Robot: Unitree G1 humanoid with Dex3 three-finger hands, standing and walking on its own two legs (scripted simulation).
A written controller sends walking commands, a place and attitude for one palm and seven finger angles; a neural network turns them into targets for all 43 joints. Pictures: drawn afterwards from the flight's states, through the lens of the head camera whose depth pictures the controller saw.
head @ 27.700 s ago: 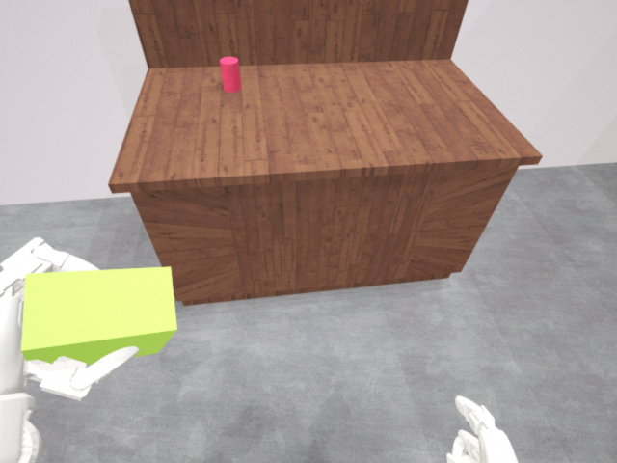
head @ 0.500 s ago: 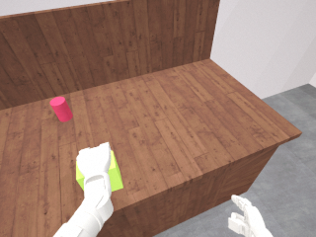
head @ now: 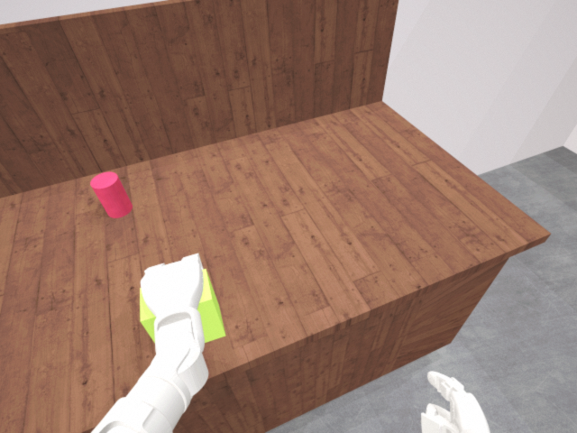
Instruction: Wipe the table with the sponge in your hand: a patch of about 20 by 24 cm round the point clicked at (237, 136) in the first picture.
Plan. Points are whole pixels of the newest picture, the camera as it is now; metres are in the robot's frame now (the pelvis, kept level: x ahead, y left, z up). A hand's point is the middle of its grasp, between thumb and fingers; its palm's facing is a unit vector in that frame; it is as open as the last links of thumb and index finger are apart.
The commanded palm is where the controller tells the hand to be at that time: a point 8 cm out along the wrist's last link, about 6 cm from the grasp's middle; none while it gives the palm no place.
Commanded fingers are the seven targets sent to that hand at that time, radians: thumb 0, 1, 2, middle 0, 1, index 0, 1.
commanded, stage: wipe back along the third lane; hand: left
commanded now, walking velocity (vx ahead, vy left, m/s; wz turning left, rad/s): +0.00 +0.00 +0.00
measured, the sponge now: (187, 319) +0.30 +0.22 -0.06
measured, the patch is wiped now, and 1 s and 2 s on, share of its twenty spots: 1.00 1.00 1.00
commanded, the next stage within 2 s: slide back across to the middle lane in 0.18 s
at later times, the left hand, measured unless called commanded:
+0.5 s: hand (180, 302) +0.31 +0.22 -0.01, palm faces -0.04 -0.09 -1.00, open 10.1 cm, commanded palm +0.25 +0.22 +0.03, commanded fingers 0.00 0.10 1.30 -1.20 -1.60 -1.20 -1.60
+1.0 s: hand (149, 315) +0.28 +0.26 -0.01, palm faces -0.04 -0.13 -0.99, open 10.1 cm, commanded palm +0.23 +0.27 +0.04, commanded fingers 0.00 0.10 1.30 -1.20 -1.60 -1.20 -1.60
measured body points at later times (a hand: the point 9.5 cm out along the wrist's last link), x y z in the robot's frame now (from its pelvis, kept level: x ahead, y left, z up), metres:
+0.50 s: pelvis +0.00 +0.00 +0.00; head +0.01 -0.02 +0.45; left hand +0.30 +0.22 +0.04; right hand +0.21 -0.22 -0.09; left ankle +0.00 +0.13 -0.72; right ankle +0.04 -0.10 -0.72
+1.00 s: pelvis +0.02 +0.01 +0.01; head +0.01 -0.01 +0.46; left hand +0.28 +0.26 +0.05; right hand +0.24 -0.21 -0.07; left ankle +0.00 +0.13 -0.72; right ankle +0.04 -0.10 -0.72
